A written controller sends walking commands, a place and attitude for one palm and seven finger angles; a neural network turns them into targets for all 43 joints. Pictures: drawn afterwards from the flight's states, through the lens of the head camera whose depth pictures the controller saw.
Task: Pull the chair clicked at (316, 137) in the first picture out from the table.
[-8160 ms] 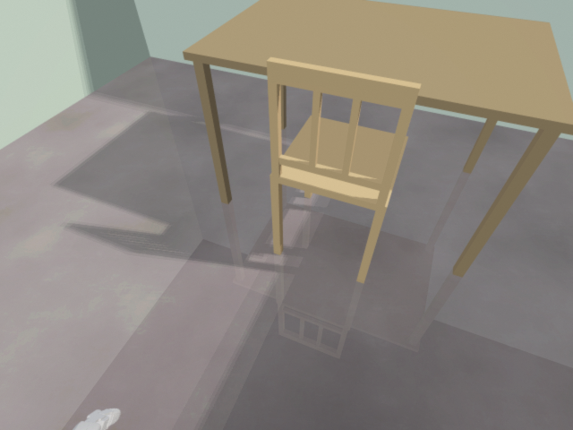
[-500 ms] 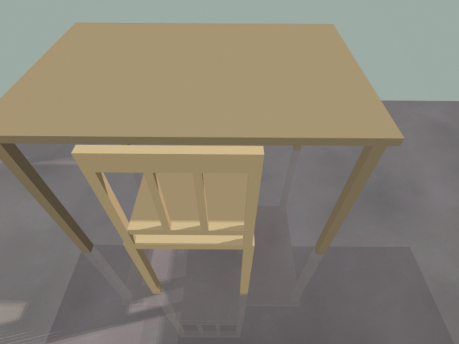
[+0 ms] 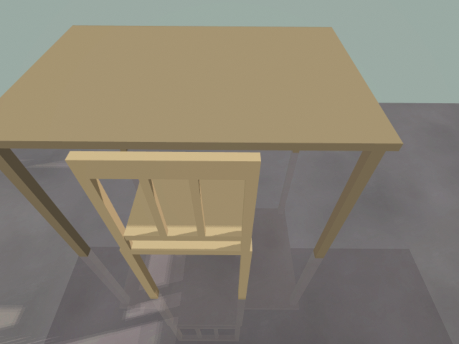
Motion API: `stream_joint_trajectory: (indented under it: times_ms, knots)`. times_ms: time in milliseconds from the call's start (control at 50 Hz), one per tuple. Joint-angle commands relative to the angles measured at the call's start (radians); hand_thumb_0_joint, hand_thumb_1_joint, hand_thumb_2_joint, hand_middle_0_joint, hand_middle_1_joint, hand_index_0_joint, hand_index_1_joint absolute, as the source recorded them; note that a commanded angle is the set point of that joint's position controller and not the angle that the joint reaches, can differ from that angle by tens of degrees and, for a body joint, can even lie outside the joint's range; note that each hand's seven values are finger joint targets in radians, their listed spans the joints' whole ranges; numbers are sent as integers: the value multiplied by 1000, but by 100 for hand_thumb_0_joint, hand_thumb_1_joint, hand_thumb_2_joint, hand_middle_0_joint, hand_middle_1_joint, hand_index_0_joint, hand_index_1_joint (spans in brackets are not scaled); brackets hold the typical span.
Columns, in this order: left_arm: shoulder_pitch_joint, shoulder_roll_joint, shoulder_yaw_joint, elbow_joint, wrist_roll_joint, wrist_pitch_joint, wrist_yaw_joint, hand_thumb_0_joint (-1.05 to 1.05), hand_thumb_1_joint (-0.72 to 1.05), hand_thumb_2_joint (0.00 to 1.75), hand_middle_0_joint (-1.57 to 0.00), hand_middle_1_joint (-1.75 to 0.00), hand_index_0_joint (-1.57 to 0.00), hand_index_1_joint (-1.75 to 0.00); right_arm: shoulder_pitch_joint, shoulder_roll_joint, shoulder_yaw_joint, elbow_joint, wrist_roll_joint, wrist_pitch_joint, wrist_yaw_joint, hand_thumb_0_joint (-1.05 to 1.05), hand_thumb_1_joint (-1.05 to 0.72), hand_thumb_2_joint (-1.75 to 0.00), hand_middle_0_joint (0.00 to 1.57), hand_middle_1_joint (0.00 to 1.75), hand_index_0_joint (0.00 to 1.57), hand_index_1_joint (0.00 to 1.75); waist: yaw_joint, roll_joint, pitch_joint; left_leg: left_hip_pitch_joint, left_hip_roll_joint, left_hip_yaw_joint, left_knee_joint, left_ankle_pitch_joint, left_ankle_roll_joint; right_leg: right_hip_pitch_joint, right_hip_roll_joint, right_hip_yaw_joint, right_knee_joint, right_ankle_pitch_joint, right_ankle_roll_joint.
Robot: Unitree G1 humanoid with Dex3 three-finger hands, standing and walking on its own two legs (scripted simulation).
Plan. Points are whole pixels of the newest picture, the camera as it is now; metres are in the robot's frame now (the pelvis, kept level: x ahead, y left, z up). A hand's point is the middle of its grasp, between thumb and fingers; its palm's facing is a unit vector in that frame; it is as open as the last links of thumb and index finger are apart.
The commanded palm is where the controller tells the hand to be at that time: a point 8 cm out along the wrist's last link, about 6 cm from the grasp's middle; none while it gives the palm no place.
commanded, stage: look again from close up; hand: left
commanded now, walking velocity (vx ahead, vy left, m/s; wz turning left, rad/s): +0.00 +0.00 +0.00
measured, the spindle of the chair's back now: (155, 207) +0.44 +0.22 -0.11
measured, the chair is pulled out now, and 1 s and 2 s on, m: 0.00 0.00 0.00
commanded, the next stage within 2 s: none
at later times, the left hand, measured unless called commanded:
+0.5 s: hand out of the picture -0.02 +0.14 -0.17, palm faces +0.03 -0.98 -0.18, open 7.4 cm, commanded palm none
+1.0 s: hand out of the picture -0.03 +0.13 -0.17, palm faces +0.04 -0.98 -0.17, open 7.4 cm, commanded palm none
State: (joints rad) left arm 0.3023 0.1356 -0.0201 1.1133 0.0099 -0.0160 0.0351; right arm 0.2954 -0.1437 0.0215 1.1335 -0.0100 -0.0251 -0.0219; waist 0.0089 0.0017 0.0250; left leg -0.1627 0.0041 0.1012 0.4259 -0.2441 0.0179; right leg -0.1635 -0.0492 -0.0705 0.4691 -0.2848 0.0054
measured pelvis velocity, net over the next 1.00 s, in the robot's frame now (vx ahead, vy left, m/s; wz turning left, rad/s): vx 0.00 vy -0.03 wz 0.00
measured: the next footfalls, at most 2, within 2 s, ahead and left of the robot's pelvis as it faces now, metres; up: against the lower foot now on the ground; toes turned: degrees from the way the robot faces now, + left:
none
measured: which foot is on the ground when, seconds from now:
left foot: down 0.00-1.00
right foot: down 0.00-1.00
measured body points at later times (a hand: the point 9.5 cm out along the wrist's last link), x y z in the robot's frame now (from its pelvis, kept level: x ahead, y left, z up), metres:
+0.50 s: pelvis +0.00 -0.02 +0.00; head +0.00 -0.02 +0.45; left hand -0.02 +0.20 -0.16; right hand -0.01 -0.23 -0.16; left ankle -0.01 +0.11 -0.74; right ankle -0.02 -0.12 -0.74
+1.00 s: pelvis +0.00 -0.03 +0.00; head +0.00 -0.03 +0.45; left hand -0.03 +0.18 -0.16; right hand -0.02 -0.23 -0.16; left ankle -0.01 +0.11 -0.74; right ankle -0.02 -0.12 -0.74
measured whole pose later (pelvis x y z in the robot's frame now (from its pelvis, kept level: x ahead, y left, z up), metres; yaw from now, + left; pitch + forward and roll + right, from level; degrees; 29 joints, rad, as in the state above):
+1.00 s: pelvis +0.00 -0.03 +0.00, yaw +0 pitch -1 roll +1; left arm 0.34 0.13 -0.02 1.11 0.01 -0.03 0.04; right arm 0.30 -0.12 0.02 1.16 -0.01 -0.02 -0.02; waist 0.01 0.00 0.03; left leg -0.16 0.04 0.08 0.40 -0.22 -0.02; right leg -0.16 -0.01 -0.09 0.44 -0.27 -0.03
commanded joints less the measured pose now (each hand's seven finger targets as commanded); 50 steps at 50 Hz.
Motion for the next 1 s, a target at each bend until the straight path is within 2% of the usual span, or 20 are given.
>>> stream_joint_trajectory:
  times_ms: [0, 20, 80, 160, 200, 220, 400, 440, 540, 660, 720, 980]
  knots:
    - [86, 97, 24, -20, 4, -12, 9, 0, 90, 90, -20, -30, -20, -30, 60, -82, -16, -22, 3, -10, -4, 0, -90, -90, 20, 30, 20, 30, -4, -7, 36, 5, 100, -102, -79, 161, 19, -44, -69, 78, -88, 169, -32]
    - [84, 101, 23, -19, 3, -11, 8, 0, 90, 90, -20, -30, -20, -30, 54, -80, -16, -21, 4, -9, -4, 0, -90, -90, 20, 30, 20, 30, -2, -7, 51, 1, 101, -98, -83, 151, 20, -50, -67, 75, -94, 163, -32]
    - [91, 101, 23, -19, 4, -16, 9, 0, 90, 90, -20, -30, -20, -30, 54, -82, -16, -19, 4, -10, -4, 0, -90, -90, 20, 30, 20, 30, -3, -16, 24, 15, 100, -95, -70, 182, 17, -33, -74, 80, -89, 213, -34]
    - [97, 100, 23, -15, 4, -18, 9, 0, 90, 90, -20, -30, -20, -30, 49, -79, -16, -17, 3, -10, -5, 0, -90, -90, 20, 30, 20, 30, -3, -13, 24, 19, 99, -95, -69, 187, 15, -32, -76, 83, -93, 233, -36]
    - [98, 100, 21, -15, 4, -18, 9, 0, 90, 90, -20, -30, -20, -30, 48, -77, -16, -13, 4, -8, -5, 0, -90, -90, 20, 30, 20, 30, -4, -5, 35, 17, 100, -92, -73, 173, 13, -37, -76, 85, -100, 225, -37]
    - [95, 102, 21, -15, 4, -17, 8, 0, 90, 90, -20, -30, -20, -30, 44, -71, -15, -13, 5, -6, -5, 0, -90, -90, 20, 30, 20, 30, -2, -15, 61, 2, 100, -91, -79, 155, 12, -45, -73, 83, -109, 210, -37]
    - [107, 100, 20, -15, 4, -20, 9, 0, 90, 90, -20, -30, -20, -30, 54, -73, -14, -8, 4, -8, -5, 0, -90, -90, 20, 30, 20, 30, -3, 2, 34, 17, 100, -92, -78, 167, 9, -32, -74, 88, -113, 217, -39]
    - [103, 97, 20, -16, 4, -17, 8, 0, 90, 90, -20, -30, -20, -30, 50, -73, -13, -7, 4, -5, -5, 0, -90, -90, 20, 30, 20, 30, -1, -4, 65, 0, 99, -92, -85, 141, 7, -47, -70, 86, -121, 181, -39]
    - [109, 95, 20, -17, 4, -16, 8, 0, 90, 90, -20, -30, -20, -30, 53, -70, -13, -7, 3, -3, -4, 0, -90, -90, 20, 30, 20, 30, 0, -8, 75, -4, 96, -93, -89, 115, 6, -59, -69, 91, -133, 143, -41]
    - [119, 92, 20, -19, 3, -20, 8, 0, 90, 90, -20, -30, -20, -30, 60, -63, -14, -5, 3, -4, -4, 0, -90, -90, 20, 30, 20, 30, 0, -15, 55, 5, 96, -92, -83, 126, 5, -55, -71, 94, -134, 156, -43]
    - [116, 93, 20, -20, 2, -19, 7, 0, 90, 90, -20, -30, -20, -30, 64, -58, -14, -2, 5, -2, -4, 0, -90, -90, 20, 30, 20, 30, -1, -21, 67, -1, 97, -89, -88, 112, 5, -58, -66, 91, -142, 142, -43]
    - [133, 84, 19, -19, 3, -21, 9, 0, 90, 90, -20, -30, -20, -30, 73, -51, -15, 3, 4, -3, -6, 0, -90, -90, 20, 30, 20, 30, 0, 0, 56, 5, 98, -88, -78, 129, 2, -63, -66, 95, -135, 157, -46]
